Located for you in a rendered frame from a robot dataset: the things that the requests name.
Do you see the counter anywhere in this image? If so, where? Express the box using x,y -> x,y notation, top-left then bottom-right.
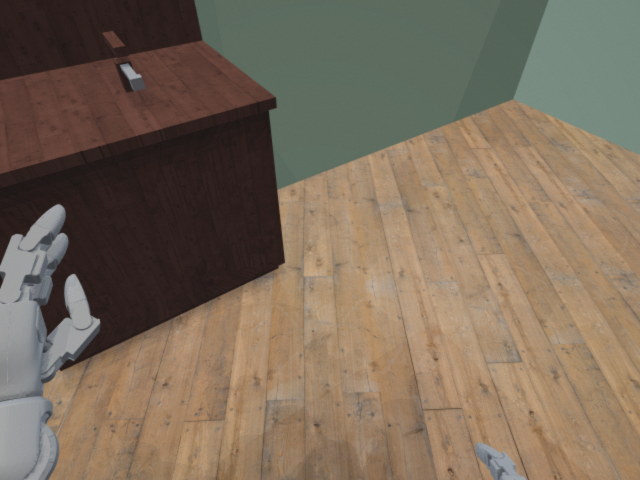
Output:
0,0 -> 285,371

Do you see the left robot forearm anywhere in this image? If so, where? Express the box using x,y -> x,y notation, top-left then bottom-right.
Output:
0,396 -> 59,480

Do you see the robot right hand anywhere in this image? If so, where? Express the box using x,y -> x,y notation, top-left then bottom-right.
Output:
475,442 -> 526,480

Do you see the robot left hand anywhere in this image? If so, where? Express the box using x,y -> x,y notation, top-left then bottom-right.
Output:
0,204 -> 100,402

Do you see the tap lever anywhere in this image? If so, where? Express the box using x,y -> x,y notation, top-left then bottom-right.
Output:
120,63 -> 146,91

